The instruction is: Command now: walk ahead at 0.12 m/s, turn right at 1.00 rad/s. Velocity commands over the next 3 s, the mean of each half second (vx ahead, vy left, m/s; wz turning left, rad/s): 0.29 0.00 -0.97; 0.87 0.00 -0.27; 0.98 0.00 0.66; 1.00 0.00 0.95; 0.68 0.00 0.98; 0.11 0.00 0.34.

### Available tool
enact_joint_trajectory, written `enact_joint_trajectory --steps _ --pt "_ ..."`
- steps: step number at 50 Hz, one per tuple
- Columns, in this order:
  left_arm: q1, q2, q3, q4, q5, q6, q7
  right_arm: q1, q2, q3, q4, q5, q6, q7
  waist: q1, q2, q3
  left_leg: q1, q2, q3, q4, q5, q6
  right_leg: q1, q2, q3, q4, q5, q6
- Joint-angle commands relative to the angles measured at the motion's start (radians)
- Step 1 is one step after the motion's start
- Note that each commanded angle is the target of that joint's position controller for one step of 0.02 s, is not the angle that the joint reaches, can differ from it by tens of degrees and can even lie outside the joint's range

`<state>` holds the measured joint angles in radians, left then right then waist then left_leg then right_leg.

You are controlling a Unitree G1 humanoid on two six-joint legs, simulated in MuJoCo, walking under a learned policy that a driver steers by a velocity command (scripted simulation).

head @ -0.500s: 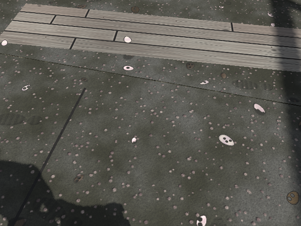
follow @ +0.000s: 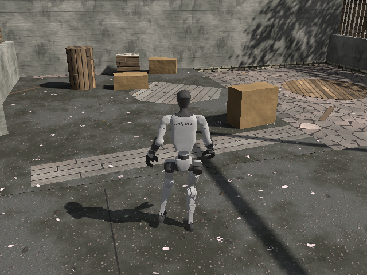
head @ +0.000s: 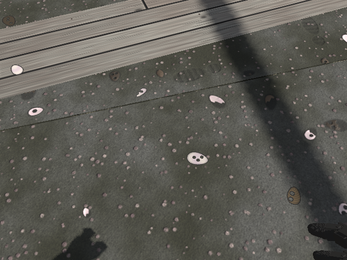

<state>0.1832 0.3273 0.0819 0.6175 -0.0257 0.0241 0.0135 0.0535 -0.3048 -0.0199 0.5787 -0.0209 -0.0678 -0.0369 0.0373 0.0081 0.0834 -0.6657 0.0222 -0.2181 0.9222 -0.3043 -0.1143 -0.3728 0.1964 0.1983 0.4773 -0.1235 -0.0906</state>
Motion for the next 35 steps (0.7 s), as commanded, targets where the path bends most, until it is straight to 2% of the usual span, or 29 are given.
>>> enact_joint_trajectory --steps 1,4,5,6,7,8,9,10,11,12,13,15,17,19,21,22,23,24,25,26,27,28,29,30,31,32,33,34,35 --pt "-0.093 0.154 0.048 -0.088 -0.013 0.015 0.031 0.105 -0.076 -0.031 -0.023 0.010 0.017 0.005 -0.070 -0.090 -0.264 0.281 -0.108 0.102 -0.151 0.153 -0.008 -0.020 -0.158 0.197 -0.047 0.349 -0.104" --pt "-0.085 0.129 0.042 -0.091 -0.011 0.025 0.036 0.063 -0.096 -0.046 -0.034 0.019 0.018 0.011 -0.057 -0.158 -0.231 0.334 -0.108 0.052 -0.314 0.169 0.001 0.011 -0.159 0.301 -0.008 0.151 -0.061" --pt "-0.094 0.117 0.040 -0.096 -0.010 0.025 0.035 0.078 -0.106 -0.057 -0.028 0.021 0.014 0.012 -0.070 -0.174 -0.220 0.377 -0.096 0.042 -0.399 0.202 0.013 0.019 -0.154 0.329 0.031 0.092 -0.042" --pt "-0.094 0.093 0.034 -0.097 -0.012 0.023 0.032 0.109 -0.115 -0.067 -0.014 0.020 0.008 0.013 -0.087 -0.160 -0.212 0.466 -0.058 0.049 -0.516 0.307 0.039 -0.010 -0.121 0.314 0.110 -0.031 -0.009" --pt "0.001 0.012 0.012 -0.083 -0.004 0.022 0.024 0.119 -0.153 -0.075 -0.019 0.005 0.011 0.007 -0.046 -0.004 -0.258 0.621 0.150 -0.093 -0.546 0.357 0.128 -0.111 -0.046 0.204 0.335 -0.401 0.040" --pt "0.073 0.030 0.013 -0.106 -0.005 0.018 0.019 0.091 -0.184 -0.078 -0.047 -0.037 0.029 0.002 0.018 0.218 -0.272 0.659 0.356 -0.360 -0.576 0.433 0.286 -0.255 0.028 0.063 0.514 -0.582 0.084" --pt "0.090 0.127 0.037 -0.104 -0.004 0.008 0.008 0.075 -0.169 -0.086 -0.050 -0.038 0.035 0.000 0.024 0.274 -0.266 0.608 0.417 -0.479 -0.624 0.272 0.376 -0.309 -0.080 0.017 0.691 -0.501 0.127" --pt "0.054 0.186 0.054 -0.081 -0.015 0.013 0.009 0.032 -0.106 -0.071 -0.070 -0.030 0.040 -0.005 -0.003 0.193 -0.199 0.537 0.343 -0.342 -0.625 0.126 0.354 -0.321 -0.131 -0.016 0.763 -0.409 0.148" --pt "0.052 0.184 0.059 -0.065 -0.013 0.027 0.016 -0.002 -0.082 -0.065 -0.076 -0.018 0.051 -0.013 0.002 0.142 -0.162 0.482 0.267 -0.218 -0.621 0.060 0.307 -0.316 -0.151 -0.041 0.811 -0.337 0.164" --pt "0.075 0.166 0.054 -0.064 -0.003 0.037 0.021 -0.006 -0.091 -0.066 -0.074 -0.001 0.058 -0.023 0.005 0.141 -0.168 0.461 0.229 -0.143 -0.639 -0.005 0.274 -0.324 -0.164 -0.094 0.867 -0.269 0.172" --pt "0.081 0.140 0.044 -0.074 0.002 0.037 0.015 0.011 -0.106 -0.070 -0.065 0.010 0.060 -0.031 -0.001 0.158 -0.168 0.452 0.215 -0.095 -0.667 -0.072 0.255 -0.333 -0.186 -0.141 0.880 -0.221 0.173" --pt "0.048 0.110 0.030 -0.091 0.004 0.024 0.004 0.092 -0.129 -0.080 -0.038 0.013 0.049 -0.032 -0.043 0.166 -0.180 0.490 0.208 -0.039 -0.706 -0.238 0.237 -0.351 -0.218 -0.204 0.847 -0.191 0.167" --pt "0.004 0.100 0.023 -0.107 0.001 0.011 -0.002 0.144 -0.148 -0.092 -0.017 0.015 0.034 -0.026 -0.075 0.163 -0.168 0.528 0.239 -0.030 -0.740 -0.345 0.242 -0.371 -0.254 -0.214 0.781 -0.205 0.156" --pt "-0.011 0.093 0.020 -0.111 0.001 0.004 -0.007 0.152 -0.165 -0.103 -0.003 0.023 0.023 -0.020 -0.078 0.165 -0.150 0.529 0.276 -0.009 -0.773 -0.372 0.248 -0.347 -0.285 -0.211 0.700 -0.217 0.140" --pt "0.008 0.081 0.017 -0.100 0.003 0.002 -0.014 0.120 -0.181 -0.112 0.002 0.032 0.014 -0.011 -0.054 0.171 -0.132 0.483 0.292 0.055 -0.800 -0.351 0.238 -0.261 -0.304 -0.219 0.596 -0.216 0.118" --pt "-0.025 0.073 0.000 -0.118 0.099 0.028 -0.076 0.170 -0.183 -0.103 0.021 -0.026 0.026 0.016 -0.056 0.059 -0.145 0.385 0.292 0.149 -0.796 -0.334 0.201 -0.124 -0.256 -0.240 0.495 -0.256 0.079" --pt "0.020 0.050 -0.002 -0.104 0.080 0.034 -0.106 0.120 -0.198 -0.110 0.023 -0.028 0.033 0.029 -0.018 0.135 -0.143 0.311 0.258 0.231 -0.795 -0.310 0.167 0.005 -0.234 -0.276 0.407 -0.282 0.056" --pt "0.058 0.061 -0.001 -0.087 0.059 0.033 -0.117 0.097 -0.196 -0.109 0.027 -0.031 0.039 0.032 -0.002 0.188 -0.143 0.283 0.244 0.273 -0.793 -0.305 0.155 0.079 -0.214 -0.318 0.356 -0.317 0.040" --pt "0.074 0.061 -0.003 -0.082 0.047 0.030 -0.116 0.093 -0.192 -0.107 0.033 -0.033 0.045 0.034 0.005 0.207 -0.117 0.262 0.257 0.282 -0.774 -0.311 0.158 0.122 -0.216 -0.335 0.293 -0.332 0.024" --pt "0.123 0.048 -0.011 -0.061 0.041 0.023 -0.106 0.081 -0.174 -0.102 0.036 -0.028 0.053 0.039 0.032 0.159 -0.088 0.219 0.262 0.293 -0.723 -0.337 0.159 0.197 -0.213 -0.356 0.189 -0.277 0.004" --pt "0.244 0.030 -0.016 0.002 0.040 0.010 -0.090 0.063 -0.136 -0.090 0.037 -0.028 0.065 0.041 0.090 0.034 -0.063 0.129 0.217 0.354 -0.571 -0.396 0.152 0.336 -0.175 -0.384 0.061 -0.228 -0.009" --pt "0.381 0.045 -0.010 0.084 0.050 -0.008 -0.076 0.063 -0.049 -0.066 0.038 -0.045 0.074 0.047 0.138 -0.200 -0.038 0.001 0.104 0.460 -0.195 -0.364 0.138 0.465 -0.151 -0.322 -0.004 -0.334 -0.011" --pt "0.391 0.050 -0.037 0.051 0.052 -0.029 -0.070 0.025 0.106 -0.010 0.005 -0.050 0.076 0.056 0.126 -0.365 0.011 -0.286 0.044 0.382 0.245 -0.389 0.134 0.424 -0.365 0.058 -0.003 -0.568 -0.024" --pt "0.300 0.189 -0.006 -0.029 0.045 -0.032 -0.042 -0.052 0.049 -0.019 -0.090 -0.037 0.065 0.056 0.104 -0.329 -0.001 -0.460 0.020 0.263 0.313 -0.213 0.122 0.376 -0.534 0.460 -0.274 -0.704 -0.124" --pt "0.281 0.213 0.014 -0.026 0.059 -0.036 -0.020 -0.138 -0.042 -0.038 -0.133 -0.042 0.044 0.061 0.111 -0.166 0.006 -0.507 0.081 0.193 0.316 -0.059 0.109 0.370 -0.594 0.582 -0.388 -0.822 -0.178" --pt "0.245 0.191 0.008 -0.026 0.064 -0.045 -0.009 -0.101 -0.097 -0.051 -0.100 -0.041 0.027 0.069 0.076 -0.097 0.011 -0.480 0.100 0.195 0.275 0.060 0.097 0.373 -0.566 0.485 -0.361 -0.723 -0.173" --pt "0.220 0.168 0.001 -0.024 0.066 -0.057 -0.009 -0.027 -0.104 -0.051 -0.050 -0.044 0.023 0.076 0.043 -0.089 -0.002 -0.407 0.110 0.197 0.245 0.109 0.085 0.355 -0.497 0.364 -0.333 -0.615 -0.152" --pt "0.201 0.138 -0.011 -0.016 0.059 -0.071 -0.010 0.032 -0.112 -0.055 -0.015 -0.041 0.030 0.085 0.015 -0.092 -0.008 -0.333 0.114 0.203 0.210 0.147 0.074 0.321 -0.444 0.268 -0.348 -0.549 -0.133" --pt "0.216 0.111 -0.021 0.005 0.053 -0.087 -0.012 0.047 -0.115 -0.059 -0.002 -0.031 0.041 0.093 0.004 -0.087 0.003 -0.284 0.109 0.209 0.180 0.182 0.070 0.298 -0.420 0.212 -0.376 -0.480 -0.130"
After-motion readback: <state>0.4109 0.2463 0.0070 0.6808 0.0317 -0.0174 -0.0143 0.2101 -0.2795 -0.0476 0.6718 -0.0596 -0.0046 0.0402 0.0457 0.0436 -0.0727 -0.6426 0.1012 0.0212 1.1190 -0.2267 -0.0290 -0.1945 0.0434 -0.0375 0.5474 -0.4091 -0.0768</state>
